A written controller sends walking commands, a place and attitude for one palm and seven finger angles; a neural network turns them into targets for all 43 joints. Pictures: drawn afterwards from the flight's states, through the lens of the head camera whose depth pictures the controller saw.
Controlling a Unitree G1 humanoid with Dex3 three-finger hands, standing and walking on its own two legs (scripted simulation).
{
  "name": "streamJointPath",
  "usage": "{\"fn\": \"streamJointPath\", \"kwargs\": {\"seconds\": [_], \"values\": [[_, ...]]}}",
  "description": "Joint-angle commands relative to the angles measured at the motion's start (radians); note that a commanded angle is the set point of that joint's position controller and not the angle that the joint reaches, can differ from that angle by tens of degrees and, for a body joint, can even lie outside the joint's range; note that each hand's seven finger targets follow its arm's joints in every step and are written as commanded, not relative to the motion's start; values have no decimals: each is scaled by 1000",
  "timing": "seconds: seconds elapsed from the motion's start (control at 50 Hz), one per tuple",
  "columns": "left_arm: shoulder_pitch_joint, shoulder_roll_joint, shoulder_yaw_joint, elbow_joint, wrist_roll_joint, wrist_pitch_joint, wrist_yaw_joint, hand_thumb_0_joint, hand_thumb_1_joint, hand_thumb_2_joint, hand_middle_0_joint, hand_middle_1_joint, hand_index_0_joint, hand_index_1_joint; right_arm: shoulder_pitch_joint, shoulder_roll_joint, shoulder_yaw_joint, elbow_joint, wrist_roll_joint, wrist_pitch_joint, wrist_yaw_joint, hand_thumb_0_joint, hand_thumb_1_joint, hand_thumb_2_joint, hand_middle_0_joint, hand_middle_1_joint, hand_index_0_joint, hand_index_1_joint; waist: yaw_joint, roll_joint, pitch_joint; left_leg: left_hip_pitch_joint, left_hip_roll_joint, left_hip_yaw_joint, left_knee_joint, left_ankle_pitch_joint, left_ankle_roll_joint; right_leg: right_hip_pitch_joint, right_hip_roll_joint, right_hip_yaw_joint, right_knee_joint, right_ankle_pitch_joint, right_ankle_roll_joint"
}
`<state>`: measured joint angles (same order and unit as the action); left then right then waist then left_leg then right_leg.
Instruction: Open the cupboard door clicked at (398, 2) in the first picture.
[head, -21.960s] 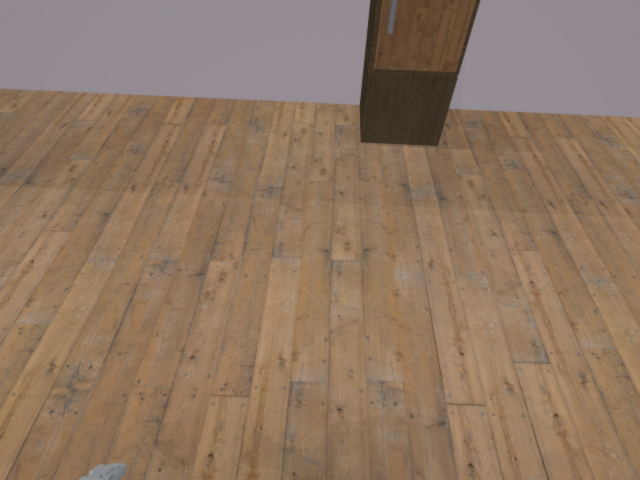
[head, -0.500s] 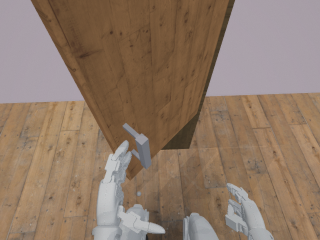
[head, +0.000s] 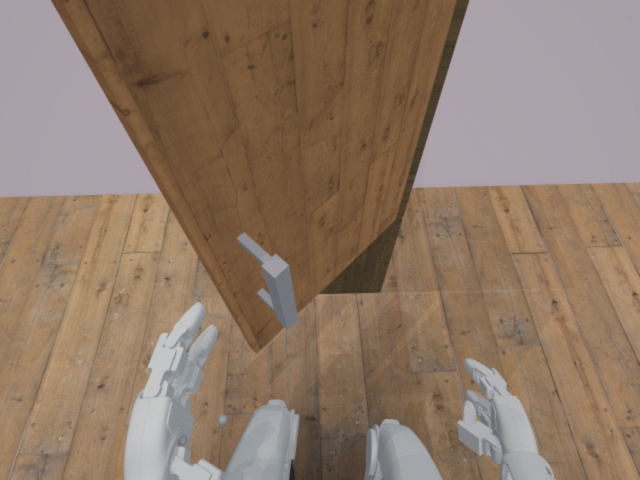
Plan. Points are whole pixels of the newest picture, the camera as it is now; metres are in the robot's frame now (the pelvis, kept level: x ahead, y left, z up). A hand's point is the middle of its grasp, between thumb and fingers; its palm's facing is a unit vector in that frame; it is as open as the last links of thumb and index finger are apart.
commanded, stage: draw the hand back to the body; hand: left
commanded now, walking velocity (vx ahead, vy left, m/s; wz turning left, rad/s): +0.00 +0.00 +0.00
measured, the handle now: (270, 285) +0.33 +0.09 +0.05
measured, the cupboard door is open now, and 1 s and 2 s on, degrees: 45 45 45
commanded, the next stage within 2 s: step back with the hand held close in 1.66 s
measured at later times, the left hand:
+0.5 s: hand (144, 413) +0.18 +0.16 +0.13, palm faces +0.08 -1.00 -0.04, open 16.3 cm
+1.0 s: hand out of the picture +0.21 +0.24 +0.23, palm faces +0.27 -0.88 -0.39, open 12.5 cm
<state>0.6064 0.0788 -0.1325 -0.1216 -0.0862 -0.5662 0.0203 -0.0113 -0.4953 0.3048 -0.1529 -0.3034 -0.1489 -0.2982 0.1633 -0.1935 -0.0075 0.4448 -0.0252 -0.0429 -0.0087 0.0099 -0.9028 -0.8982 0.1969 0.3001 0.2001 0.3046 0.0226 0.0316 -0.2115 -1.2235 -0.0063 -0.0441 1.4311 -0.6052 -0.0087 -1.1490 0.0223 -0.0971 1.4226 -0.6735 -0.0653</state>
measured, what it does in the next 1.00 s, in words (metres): rises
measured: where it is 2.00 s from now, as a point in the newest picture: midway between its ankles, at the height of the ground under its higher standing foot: outside the picture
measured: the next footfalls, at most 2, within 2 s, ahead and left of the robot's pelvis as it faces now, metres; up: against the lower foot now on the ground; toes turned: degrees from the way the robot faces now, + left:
none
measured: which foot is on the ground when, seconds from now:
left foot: down 0.00-1.00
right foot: down 0.00-1.00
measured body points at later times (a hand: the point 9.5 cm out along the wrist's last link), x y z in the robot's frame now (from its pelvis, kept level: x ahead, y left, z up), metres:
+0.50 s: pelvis +0.01 +0.01 +0.06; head +0.06 +0.00 +0.50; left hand +0.17 +0.21 +0.14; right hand +0.20 -0.22 -0.02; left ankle +0.04 +0.12 -0.59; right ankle +0.00 -0.09 -0.59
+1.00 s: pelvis +0.04 +0.02 +0.13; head +0.02 +0.00 +0.58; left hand +0.19 +0.28 +0.25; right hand +0.22 -0.19 +0.05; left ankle +0.04 +0.12 -0.59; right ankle +0.00 -0.09 -0.59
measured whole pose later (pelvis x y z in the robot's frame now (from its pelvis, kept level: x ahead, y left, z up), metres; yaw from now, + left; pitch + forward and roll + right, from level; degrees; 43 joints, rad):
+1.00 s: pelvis +0.04 +0.02 +0.13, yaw +0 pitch +3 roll -1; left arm 0.64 0.33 0.13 -0.43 -0.06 0.00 0.14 0.00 0.12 0.57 -0.18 -0.30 -0.18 -0.30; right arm 0.28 -0.22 0.06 0.46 0.03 -0.03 -0.13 0.01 -0.90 -0.90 0.20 0.30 0.20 0.30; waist 0.04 0.07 -0.11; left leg -0.40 -0.02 -0.01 0.73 -0.38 0.03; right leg -0.32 0.01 -0.04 0.69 -0.42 -0.02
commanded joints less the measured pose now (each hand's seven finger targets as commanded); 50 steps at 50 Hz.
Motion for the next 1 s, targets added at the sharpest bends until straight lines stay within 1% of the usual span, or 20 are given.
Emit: {"fn": "streamJointPath", "kwargs": {"seconds": [0.0, 0.06, 0.12, 0.14, 0.18, 0.22, 0.3, 0.38, 0.44, 0.46, 0.56, 0.58, 0.6, 0.62, 0.66, 0.72, 0.78, 0.86, 0.92, 0.98], "values": [[39, 25, 5, -213, -14, -77, -26, 0, -500, 300, -150, -300, -150, -300, -46, -99, -43, -156, 8, -63, -8, 0, -900, -900, 200, 300, 200, 300, -29, -69, -232, 146, -20, -6, -131, 200, 35, 202, -13, 124, -251, 306, 40], [15, 22, -5, -219, -9, -71, -22, 0, -500, 300, -150, -300, -150, -300, -43, -102, -43, -160, 6, -71, -12, 0, -900, -900, 200, 300, 200, 300, -29, -65, -233, 148, -19, -9, -131, 186, 38, 178, -9, 115, -246, 257, 35], [42, 117, 76, -362, -16, -43, -2, 0, -500, 300, -150, -300, -150, -300, -25, -100, -46, -186, 13, -57, -19, 0, -900, -900, 200, 300, 200, 300, 13, -5, -323, 237, -18, -5, -189, 238, 39, 261, -2, 110, -268, 292, 27], [75, 116, 81, -384, -20, -26, 1, 0, -500, 300, -150, -300, -150, -300, -23, -95, -46, -195, 19, -50, -21, 0, -900, -900, 200, 300, 200, 300, 17, -2, -323, 268, -19, 2, -210, 250, 39, 285, -3, 110, -287, 313, 30], [108, 88, 69, -391, -31, 25, 2, 0, -500, 300, -150, -300, -150, -300, -9, -91, -43, -208, 28, -36, -24, 0, -900, -900, 200, 300, 200, 300, 3, -34, -279, 298, -21, 2, -254, 248, 41, 323, 1, 94, -331, 330, 39], [120, 94, 89, -373, -42, 71, -2, 0, -500, 300, -150, -300, -150, -300, -5, -92, -42, -208, 36, -22, -35, 0, -900, -900, 200, 300, 200, 300, -7, -70, -237, 305, -17, -2, -283, 236, 42, 354, 4, 94, -374, 315, 44], [101, 106, 100, -361, -61, 109, -32, 0, -500, 300, -150, -300, -150, -300, 8, -101, -35, -203, 42, -24, -52, 0, -900, -900, 200, 300, 200, 300, -31, -93, -137, 326, -14, -5, -325, 203, 40, 367, -2, 94, -438, 283, 55], [115, 143, 155, -365, -86, 100, -60, 0, -500, 300, -150, -300, -150, -300, 13, -104, -32, -206, 44, -30, -62, 0, -900, -900, 200, 300, 200, 300, -21, -62, -102, 377, -13, -3, -369, 215, 38, 401, -2, 88, -475, 286, 52], [100, 168, 180, -417, -106, 92, -69, 0, -500, 300, -150, -300, -150, -300, 12, -110, -29, -220, 50, -33, -63, 0, -900, -900, 200, 300, 200, 300, -15, -2, -81, 433, -13, -2, -414, 218, 39, 411, 5, 73, -502, 260, 46], [99, 167, 181, -446, -115, 89, -71, 0, -500, 300, -150, -300, -150, -300, 21, -111, -28, -220, 50, -38, -63, 0, -900, -900, 200, 300, 200, 300, -16, 23, -103, 467, -13, -2, -426, 235, 40, 425, 7, 68, -506, 282, 45], [127, 191, 219, -461, -142, 130, -87, 0, -325, 375, -156, -300, -156, -300, 29, -115, -27, -220, 62, -40, -66, 0, -900, -900, 200, 300, 200, 300, -17, 16, -65, 539, -7, -6, -491, 270, 40, 480, 13, 47, -553, 332, 49], [220, 377, 267, -454, 5, 262, 2, 0, -290, 390, -158, -300, -158, -300, 47, -119, -38, -241, 63, 0, -99, 0, -900, -900, 200, 300, 200, 300, 43, 44, -127, 598, 12, 17, -559, 307, 37, 556, -31, 117, -619, 364, 34], [202, 300, 220, -521, 13, 328, 35, 0, -255, 405, -159, -300, -159, -300, 47, -103, -21, -269, 61, 12, -111, 0, -900, -900, 200, 300, 200, 300, 9, 43, -89, 626, 7, 22, -573, 333, 42, 572, -35, 101, -637, 395, 40], [176, 294, 217, -522, 25, 380, 59, 0, -220, 420, -160, -300, -160, -300, 48, -104, -19, -260, 60, 20, -118, 0, -900, -900, 200, 300, 200, 300, 10, 65, -70, 647, 6, 22, -589, 351, 43, 592, -37, 92, -653, 415, 40], [185, 288, 218, -499, 37, 446, 86, 0, -150, 450, -162, -300, -162, -300, 49, -102, -9, -249, 58, 37, -129, 0, -900, -900, 200, 300, 200, 300, 1, -4, -10, 679, 13, 21, -617, 366, 47, 604, -33, 73, -684, 435, 52], [92, 342, 267, -526, 38, 484, 117, 0, -45, 495, -166, -300, -166, -300, 31, -113, 7, -242, 56, 31, -142, 0, -900, -900, 200, 300, 200, 300, 0, -31, 35, 732, 15, 11, -677, 355, 51, 645, -29, 61, -748, 388, 48], [43, 349, 284, -526, 42, 501, 131, 0, 60, 540, -170, -300, -170, -300, 31, -117, 19, -223, 57, 10, -146, 0, -900, -900, 200, 300, 200, 300, 2, -8, 58, 806, 20, 4, -730, 350, 50, 669, -31, 58, -791, 373, 48], [23, 362, 328, -523, 40, 506, 138, 0, 200, 600, -175, -300, -175, -300, 13, -118, 27, -185, 55, -25, -140, 0, -900, -900, 200, 300, 200, 300, 13, 14, 80, 871, 19, 1, -787, 395, 48, 738, -34, 57, -832, 418, 47], [5, 383, 374, -510, 37, 503, 136, 0, 305, 645, -179, -300, -179, -300, -4, -122, 27, -154, 53, -44, -131, 0, -900, -900, 200, 300, 200, 300, 22, -13, 90, 904, 21, -1, -826, 437, 45, 798, -33, 55, -864, 462, 44], [-29, 401, 417, -535, 31, 495, 131, 0, 410, 690, -182, -300, -182, -300, -17, -121, 27, -129, 52, -62, -121, 0, -900, -900, 200, 300, 200, 300, 25, 27, 100, 952, 21, 8, -856, 491, 43, 838, -33, 59, -890, 522, 46]]}}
